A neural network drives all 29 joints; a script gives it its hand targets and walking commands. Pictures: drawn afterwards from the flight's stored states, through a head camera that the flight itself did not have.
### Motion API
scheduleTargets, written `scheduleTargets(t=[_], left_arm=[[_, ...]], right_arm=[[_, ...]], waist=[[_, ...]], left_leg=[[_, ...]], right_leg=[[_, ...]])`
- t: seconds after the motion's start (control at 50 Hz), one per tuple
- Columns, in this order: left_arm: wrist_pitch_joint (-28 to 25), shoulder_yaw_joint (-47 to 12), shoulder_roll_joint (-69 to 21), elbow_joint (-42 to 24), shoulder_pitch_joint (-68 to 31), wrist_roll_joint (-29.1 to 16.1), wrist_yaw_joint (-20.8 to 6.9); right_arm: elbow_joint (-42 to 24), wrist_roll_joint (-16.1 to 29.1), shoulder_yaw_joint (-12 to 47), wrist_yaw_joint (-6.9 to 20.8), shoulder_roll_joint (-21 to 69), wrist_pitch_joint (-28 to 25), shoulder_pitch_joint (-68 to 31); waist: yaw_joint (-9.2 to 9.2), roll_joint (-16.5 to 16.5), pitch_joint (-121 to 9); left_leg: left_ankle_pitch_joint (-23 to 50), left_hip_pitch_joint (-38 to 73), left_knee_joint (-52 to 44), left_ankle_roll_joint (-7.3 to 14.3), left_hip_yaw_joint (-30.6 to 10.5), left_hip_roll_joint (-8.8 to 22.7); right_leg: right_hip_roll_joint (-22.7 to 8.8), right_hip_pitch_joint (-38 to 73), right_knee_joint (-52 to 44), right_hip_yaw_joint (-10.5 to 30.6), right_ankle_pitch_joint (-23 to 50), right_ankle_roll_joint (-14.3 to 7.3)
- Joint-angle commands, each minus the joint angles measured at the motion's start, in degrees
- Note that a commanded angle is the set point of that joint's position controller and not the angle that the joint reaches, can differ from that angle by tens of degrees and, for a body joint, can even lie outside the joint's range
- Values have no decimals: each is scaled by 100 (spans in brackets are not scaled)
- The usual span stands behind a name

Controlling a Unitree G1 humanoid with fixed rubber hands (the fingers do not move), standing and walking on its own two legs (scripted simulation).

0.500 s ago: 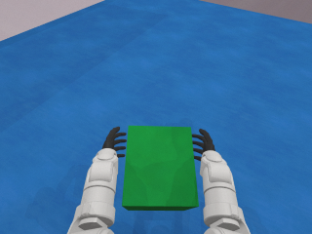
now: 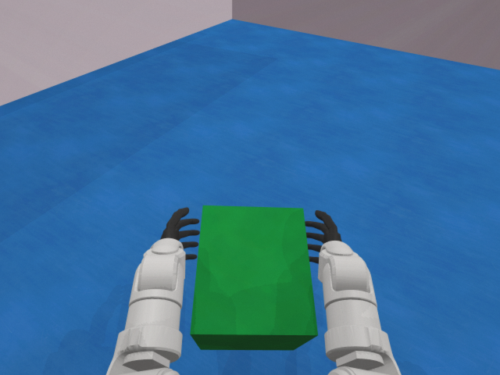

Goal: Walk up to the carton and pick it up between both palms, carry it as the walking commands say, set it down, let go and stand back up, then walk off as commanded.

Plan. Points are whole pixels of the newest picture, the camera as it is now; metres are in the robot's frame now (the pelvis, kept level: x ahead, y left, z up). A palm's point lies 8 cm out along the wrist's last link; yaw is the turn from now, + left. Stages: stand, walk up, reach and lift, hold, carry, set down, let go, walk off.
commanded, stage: reach and lift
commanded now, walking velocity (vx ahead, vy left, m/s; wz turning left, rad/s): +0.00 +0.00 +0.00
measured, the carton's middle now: (250, 281) +0.31 -0.01 -0.03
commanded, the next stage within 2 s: hold in 1.18 s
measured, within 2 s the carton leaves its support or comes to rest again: neither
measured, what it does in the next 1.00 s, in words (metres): stands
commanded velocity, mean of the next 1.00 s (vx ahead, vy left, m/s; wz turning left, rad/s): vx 0.00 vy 0.00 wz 0.00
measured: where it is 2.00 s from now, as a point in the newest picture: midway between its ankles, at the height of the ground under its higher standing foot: outside the picture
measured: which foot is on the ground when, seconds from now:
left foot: down 0.00-1.00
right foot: down 0.00-1.00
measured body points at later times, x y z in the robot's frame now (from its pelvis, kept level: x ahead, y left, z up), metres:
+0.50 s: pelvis +0.00 +0.00 +0.00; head -0.04 +0.00 +0.45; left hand +0.32 +0.14 +0.05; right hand +0.32 -0.14 +0.05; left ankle +0.03 +0.12 -0.75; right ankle +0.02 -0.13 -0.75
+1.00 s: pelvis +0.00 +0.00 +0.00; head -0.05 +0.00 +0.45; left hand +0.31 +0.13 +0.05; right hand +0.31 -0.14 +0.05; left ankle +0.03 +0.12 -0.75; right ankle +0.02 -0.13 -0.75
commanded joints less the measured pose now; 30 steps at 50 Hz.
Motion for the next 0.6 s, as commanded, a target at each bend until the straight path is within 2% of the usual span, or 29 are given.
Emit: scheduleTargets(t=[0.0, 0.58], left_arm=[[-181, -2606, -5219, -7, -2807, -1466, -1415], [-114, -2787, -5379, -282, -2413, -1613, -1322]], right_arm=[[84, 1467, 2654, 1426, 5708, -147, -2660], [-137, 1526, 2893, 1547, 5548, -207, -2366]], waist=[[59, -13, -1343], [151, 55, -1430]], left_leg=[[395, 313, -312, 38, -36, -434], [662, 444, -253, -36, -53, -415]], right_leg=[[447, 90, -305, 15, 621, -25], [493, 40, -253, 42, 658, -88]])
